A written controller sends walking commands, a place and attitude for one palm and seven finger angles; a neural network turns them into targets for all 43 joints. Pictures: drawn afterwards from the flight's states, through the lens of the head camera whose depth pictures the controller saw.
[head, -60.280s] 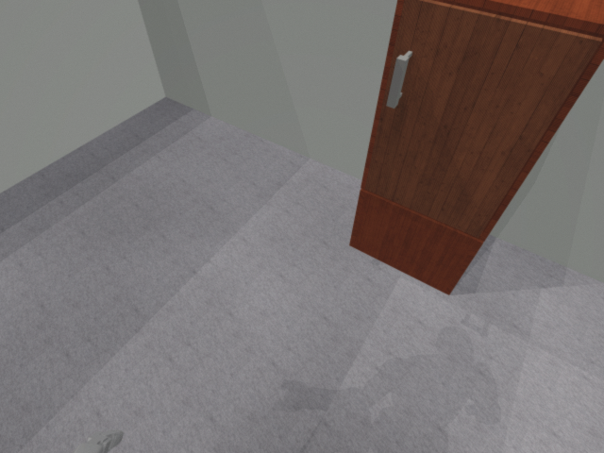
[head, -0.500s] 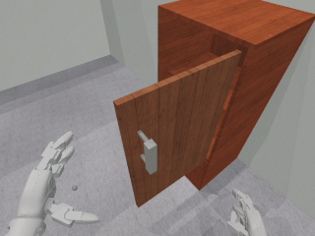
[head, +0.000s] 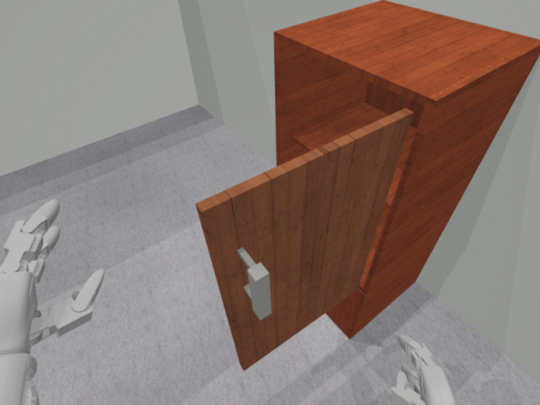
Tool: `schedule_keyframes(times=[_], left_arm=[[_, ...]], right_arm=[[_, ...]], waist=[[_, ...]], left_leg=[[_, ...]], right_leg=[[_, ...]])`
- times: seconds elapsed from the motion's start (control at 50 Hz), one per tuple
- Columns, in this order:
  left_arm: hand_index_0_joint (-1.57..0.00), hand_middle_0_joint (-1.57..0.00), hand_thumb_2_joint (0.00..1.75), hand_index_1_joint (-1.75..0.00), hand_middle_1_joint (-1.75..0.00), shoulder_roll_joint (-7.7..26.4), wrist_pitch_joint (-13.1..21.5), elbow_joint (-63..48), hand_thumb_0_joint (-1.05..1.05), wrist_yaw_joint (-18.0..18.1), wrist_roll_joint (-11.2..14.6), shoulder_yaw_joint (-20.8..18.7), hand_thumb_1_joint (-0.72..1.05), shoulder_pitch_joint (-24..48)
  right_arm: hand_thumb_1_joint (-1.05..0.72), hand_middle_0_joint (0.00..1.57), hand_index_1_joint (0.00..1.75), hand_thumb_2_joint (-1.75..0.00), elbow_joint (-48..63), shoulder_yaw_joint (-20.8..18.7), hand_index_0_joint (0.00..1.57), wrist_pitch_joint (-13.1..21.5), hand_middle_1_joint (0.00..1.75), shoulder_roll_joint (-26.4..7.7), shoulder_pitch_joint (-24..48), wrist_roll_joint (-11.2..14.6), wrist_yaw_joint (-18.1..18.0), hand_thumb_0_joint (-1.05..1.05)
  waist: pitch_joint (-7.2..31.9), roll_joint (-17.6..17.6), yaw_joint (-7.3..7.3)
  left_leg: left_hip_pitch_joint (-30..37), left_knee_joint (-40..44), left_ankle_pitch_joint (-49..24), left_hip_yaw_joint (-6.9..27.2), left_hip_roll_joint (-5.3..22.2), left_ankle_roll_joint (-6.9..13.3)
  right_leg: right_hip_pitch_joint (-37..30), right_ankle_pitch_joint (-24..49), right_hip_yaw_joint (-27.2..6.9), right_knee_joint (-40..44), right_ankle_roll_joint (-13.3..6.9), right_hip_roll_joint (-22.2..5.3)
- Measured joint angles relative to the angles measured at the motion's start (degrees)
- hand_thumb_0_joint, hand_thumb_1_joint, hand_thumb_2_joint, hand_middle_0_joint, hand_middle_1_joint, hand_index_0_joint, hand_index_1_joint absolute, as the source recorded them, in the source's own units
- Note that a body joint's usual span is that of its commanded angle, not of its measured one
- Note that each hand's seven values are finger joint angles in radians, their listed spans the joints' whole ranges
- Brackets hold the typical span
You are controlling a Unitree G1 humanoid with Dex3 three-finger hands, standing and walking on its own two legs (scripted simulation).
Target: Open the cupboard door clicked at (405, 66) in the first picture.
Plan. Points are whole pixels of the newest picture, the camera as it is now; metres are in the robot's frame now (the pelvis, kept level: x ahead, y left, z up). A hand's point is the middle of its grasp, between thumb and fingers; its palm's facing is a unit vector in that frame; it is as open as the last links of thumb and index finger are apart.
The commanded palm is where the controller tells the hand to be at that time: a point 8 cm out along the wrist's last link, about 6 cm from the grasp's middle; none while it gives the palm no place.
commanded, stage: draw the hand back to the body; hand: left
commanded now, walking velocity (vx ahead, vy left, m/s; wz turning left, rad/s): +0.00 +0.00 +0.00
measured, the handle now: (253, 283) +0.30 +0.07 +0.02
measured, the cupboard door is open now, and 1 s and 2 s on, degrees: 87 87 87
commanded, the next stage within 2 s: step back with the hand held close in 0.46 s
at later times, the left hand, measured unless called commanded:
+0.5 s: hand (75, 294) +0.19 +0.24 +0.15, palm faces +0.44 -0.80 -0.41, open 7.4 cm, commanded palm +0.13 +0.28 +0.17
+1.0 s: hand (39, 329) +0.15 +0.26 +0.15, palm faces +0.34 -0.78 -0.53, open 7.4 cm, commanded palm +0.09 +0.30 +0.18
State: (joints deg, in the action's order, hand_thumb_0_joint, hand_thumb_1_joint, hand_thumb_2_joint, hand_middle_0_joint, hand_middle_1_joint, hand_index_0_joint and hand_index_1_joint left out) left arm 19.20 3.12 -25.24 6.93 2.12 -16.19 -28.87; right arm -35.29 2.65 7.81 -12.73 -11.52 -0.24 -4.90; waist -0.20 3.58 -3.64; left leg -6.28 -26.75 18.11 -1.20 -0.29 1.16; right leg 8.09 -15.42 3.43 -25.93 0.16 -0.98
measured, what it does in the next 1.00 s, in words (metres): shifts its weight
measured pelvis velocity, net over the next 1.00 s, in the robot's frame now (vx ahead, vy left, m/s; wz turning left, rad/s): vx -0.06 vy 0.00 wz -0.02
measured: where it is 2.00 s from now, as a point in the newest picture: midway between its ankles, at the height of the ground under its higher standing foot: outside the picture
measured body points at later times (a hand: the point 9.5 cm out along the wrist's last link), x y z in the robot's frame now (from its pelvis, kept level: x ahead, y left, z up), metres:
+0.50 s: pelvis +0.00 -0.02 +0.00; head -0.02 -0.04 +0.45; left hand +0.16 +0.28 +0.18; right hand +0.18 -0.24 -0.08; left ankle -0.04 +0.10 -0.74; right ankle -0.01 -0.12 -0.74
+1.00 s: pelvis -0.06 +0.00 +0.00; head -0.04 +0.01 +0.45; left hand +0.12 +0.30 +0.18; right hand +0.12 -0.24 -0.08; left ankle -0.04 +0.10 -0.74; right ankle -0.01 -0.12 -0.74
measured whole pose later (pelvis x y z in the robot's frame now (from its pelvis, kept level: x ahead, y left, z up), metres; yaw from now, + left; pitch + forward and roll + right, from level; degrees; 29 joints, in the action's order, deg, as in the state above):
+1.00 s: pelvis -0.06 +0.00 +0.00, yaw -1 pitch +0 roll +0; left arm 25.1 7.9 -29.7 7.1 2.3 -23.5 -33.6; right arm -32.3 -0.8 0.4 -13.0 -9.3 0.5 -5.5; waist -2.5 0.3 0.0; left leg -15.1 -28.4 13.4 -2.4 -0.4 1.6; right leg 16.7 -9.6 2.4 -26.4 0.4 -1.2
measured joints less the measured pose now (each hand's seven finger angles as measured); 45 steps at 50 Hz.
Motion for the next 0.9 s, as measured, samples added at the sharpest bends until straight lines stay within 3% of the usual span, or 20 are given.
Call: schedule_keyframes(times=[0.14,0.26,0.6,0.72,0.9], left_arm=[[-0.2,-0.2,0.81,-0.3,-0.3,0.71,0.33,1.12,0.01,-0.02,0.65,-3.72,0.7,2.16],[-0.2,-0.2,0.87,-0.3,-0.3,-0.79,0.28,2.33,0.01,-0.39,0.9,-2.86,0.83,2.28],[-0.21,-0.21,0.9,-0.3,-0.3,-0.37,0.78,3.21,0.01,-0.65,0.93,-2.61,0.89,2.5],[-0.21,-0.21,0.9,-0.3,-0.3,2.01,3.81,2.94,0.01,-0.75,0.38,-6.31,0.89,2.46],[-0.21,-0.21,0.9,-0.3,-0.3,3.82,3.64,-2.88,0.02,-0.78,0.21,-4.87,0.89,-4.47]], right_arm=[[-0.9,0.2,0.3,-0.9,-0.58,-0.77,0.2,-0.89,0.3,-0.41,1.01,-0.05,0.05,0.02],[-0.9,0.2,0.3,-0.9,-0.89,-1.29,0.2,-1.83,0.3,-0.74,1.39,0.0,0.32,0.02],[-0.9,0.2,0.3,-0.9,-2.05,-1.47,0.2,-1.72,0.3,-0.08,1.07,0.09,-0.01,0.02],[-0.9,0.2,0.3,-0.9,0.06,-1.39,0.2,-4.15,0.3,-0.25,2.38,0.24,0.44,0.02],[-0.9,0.2,0.3,-0.9,2.59,-3.37,0.2,-7.07,0.3,-1.08,2.71,0.54,-0.26,0.02]], waist=[[-0.71,0.08,-0.42],[-1.3,0.43,-0.36],[-1.82,0.63,-0.13],[-1.69,0.14,2.13],[-2.46,-1.79,3.76]], left_leg=[[1.8,2.04,-0.91,0.14,0.62,-0.54],[2.49,3.08,-1.54,0.2,0.87,-0.77],[3.55,3.84,-2.33,0.1,1.54,-1.31],[-1.93,1.32,-2.51,0.84,1.89,-1.24],[-6.73,0.02,-4.07,-0.83,0.34,-0.03]], right_leg=[[-1.87,0.94,0.17,2.19,-0.55,0.69],[-2.5,1.48,0.25,3.12,-0.82,0.98],[-3.57,2.44,0.17,4.1,-1.43,1.69],[0.39,3.92,0.92,4.4,-1.39,1.99],[6.48,5.01,-0.72,1.21,-0.18,0.32]])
